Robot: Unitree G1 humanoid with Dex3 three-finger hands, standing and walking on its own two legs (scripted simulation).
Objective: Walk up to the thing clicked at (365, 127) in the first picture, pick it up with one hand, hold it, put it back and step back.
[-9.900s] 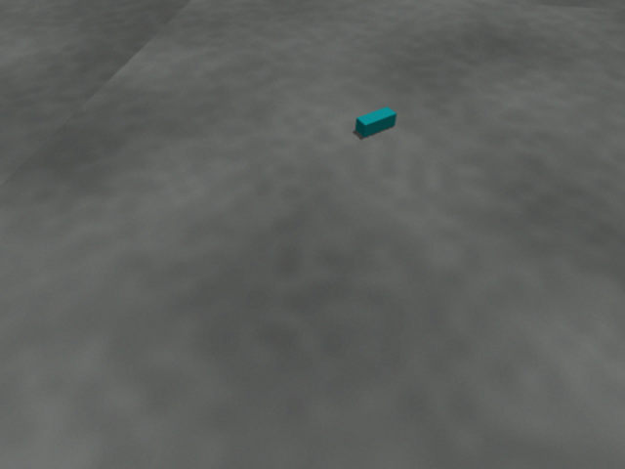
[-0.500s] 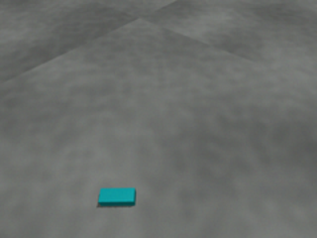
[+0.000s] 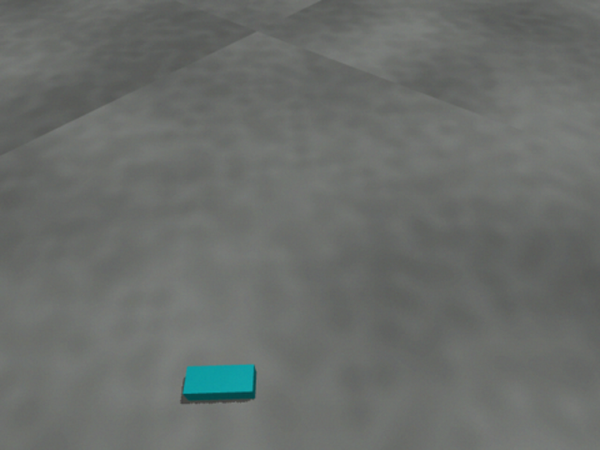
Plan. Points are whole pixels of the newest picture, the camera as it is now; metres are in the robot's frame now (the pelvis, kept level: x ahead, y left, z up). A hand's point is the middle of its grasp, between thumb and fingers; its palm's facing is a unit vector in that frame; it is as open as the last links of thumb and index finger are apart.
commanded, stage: walk up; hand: left
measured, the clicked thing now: (221, 382) +0.43 +0.27 -0.73
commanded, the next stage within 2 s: none
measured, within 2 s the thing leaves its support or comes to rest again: neither
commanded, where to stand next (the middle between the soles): +0.05 +0.02 m, yaw +1 degrees
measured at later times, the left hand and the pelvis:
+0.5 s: hand out of the picture +0.10 +0.29 -0.16, palm faces -0.04 -0.93 -0.37, open 7.4 cm; pelvis +0.02 +0.02 +0.00, yaw -1 degrees
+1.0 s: hand out of the picture +0.13 +0.27 -0.15, palm faces -0.01 -0.96 -0.29, open 7.4 cm; pelvis +0.02 +0.03 +0.01, yaw -1 degrees
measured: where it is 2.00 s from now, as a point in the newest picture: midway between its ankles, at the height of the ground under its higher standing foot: outside the picture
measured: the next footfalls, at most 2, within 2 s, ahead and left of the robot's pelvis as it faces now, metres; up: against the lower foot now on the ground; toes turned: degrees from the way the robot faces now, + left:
right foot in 0.52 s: +0.11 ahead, -0.10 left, +0.00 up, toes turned -2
